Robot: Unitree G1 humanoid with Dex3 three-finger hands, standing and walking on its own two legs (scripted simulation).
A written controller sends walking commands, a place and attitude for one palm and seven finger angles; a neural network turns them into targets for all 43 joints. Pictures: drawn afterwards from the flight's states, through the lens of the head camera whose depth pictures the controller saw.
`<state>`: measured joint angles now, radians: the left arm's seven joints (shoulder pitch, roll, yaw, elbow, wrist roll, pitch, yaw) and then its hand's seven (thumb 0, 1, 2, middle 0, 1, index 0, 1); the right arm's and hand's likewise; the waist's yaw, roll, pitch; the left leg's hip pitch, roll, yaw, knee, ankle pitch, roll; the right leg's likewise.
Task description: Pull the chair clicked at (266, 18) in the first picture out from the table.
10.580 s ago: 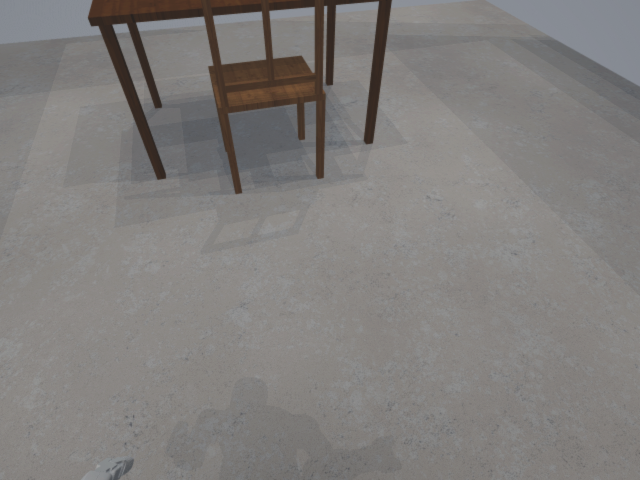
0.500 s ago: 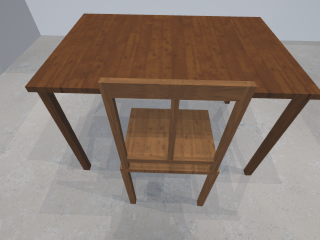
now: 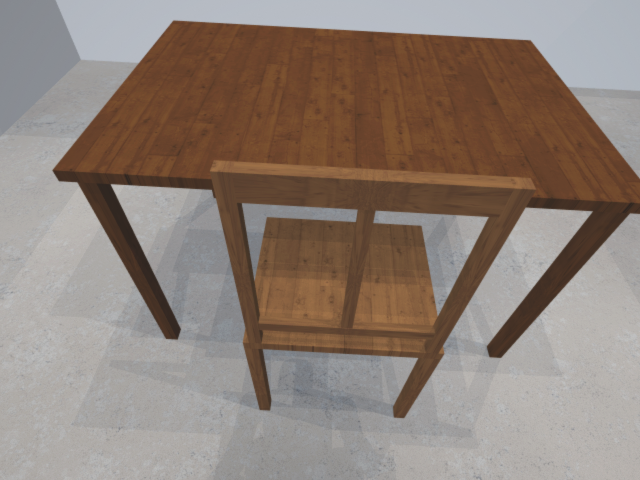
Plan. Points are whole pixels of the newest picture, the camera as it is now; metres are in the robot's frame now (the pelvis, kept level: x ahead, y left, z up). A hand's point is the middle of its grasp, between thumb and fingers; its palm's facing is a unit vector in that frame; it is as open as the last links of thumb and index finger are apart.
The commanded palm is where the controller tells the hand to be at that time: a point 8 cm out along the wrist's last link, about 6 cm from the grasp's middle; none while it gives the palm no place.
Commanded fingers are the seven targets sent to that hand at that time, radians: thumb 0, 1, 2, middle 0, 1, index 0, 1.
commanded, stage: look again from close up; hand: left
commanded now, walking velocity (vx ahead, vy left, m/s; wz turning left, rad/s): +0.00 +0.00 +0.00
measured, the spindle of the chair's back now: (355, 275) +0.45 -0.03 -0.07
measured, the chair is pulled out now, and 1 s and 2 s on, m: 0.00 0.00 0.00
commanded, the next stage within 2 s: raise the hand toward the chair's back in 0.56 s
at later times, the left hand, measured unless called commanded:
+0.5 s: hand out of the picture -0.03 +0.16 -0.17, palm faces +0.01 -0.98 -0.18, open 7.4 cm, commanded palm none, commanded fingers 0.00 0.90 0.90 -0.20 -0.30 -0.20 -0.30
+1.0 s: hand (218, 433) +0.18 +0.14 -0.02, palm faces -0.02 -1.00 +0.01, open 8.5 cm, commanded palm +0.10 +0.21 -0.06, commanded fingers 0.00 0.48 0.72 -0.16 -0.23 -0.16 -0.23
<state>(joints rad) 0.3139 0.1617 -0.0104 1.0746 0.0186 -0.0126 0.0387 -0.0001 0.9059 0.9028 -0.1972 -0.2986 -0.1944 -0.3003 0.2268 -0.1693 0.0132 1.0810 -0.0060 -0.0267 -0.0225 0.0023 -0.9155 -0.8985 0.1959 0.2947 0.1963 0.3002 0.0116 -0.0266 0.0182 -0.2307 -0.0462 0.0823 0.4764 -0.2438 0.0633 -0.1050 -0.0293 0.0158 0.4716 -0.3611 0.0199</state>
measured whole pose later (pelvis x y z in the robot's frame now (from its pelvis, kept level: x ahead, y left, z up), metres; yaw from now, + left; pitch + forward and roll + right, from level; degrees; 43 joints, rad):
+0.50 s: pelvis -0.01 -0.01 +0.00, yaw +0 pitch -1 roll +1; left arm 0.34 0.15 -0.02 1.11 0.02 -0.02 0.04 0.00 0.91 0.90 -0.20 -0.30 -0.19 -0.30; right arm 0.25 -0.16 0.01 1.12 0.00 -0.02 -0.02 0.00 -0.92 -0.90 0.20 0.29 0.20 0.30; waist 0.01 -0.03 0.02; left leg -0.20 -0.04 0.09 0.42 -0.21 0.05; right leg -0.09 -0.02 0.02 0.43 -0.33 0.01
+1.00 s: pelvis -0.06 -0.03 -0.06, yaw +1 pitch +10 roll +0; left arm 0.24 0.18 0.12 0.24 -0.22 -0.51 -0.25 0.01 0.72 0.82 -0.17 -0.27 -0.17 -0.27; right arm 0.17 -0.25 -0.03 0.63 0.01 -0.26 -0.01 0.01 -0.91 -0.90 0.20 0.30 0.20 0.30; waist -0.04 -0.03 -0.14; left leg -0.77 0.01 0.04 0.93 -0.34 0.02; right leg -0.65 0.01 -0.04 0.98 -0.51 -0.03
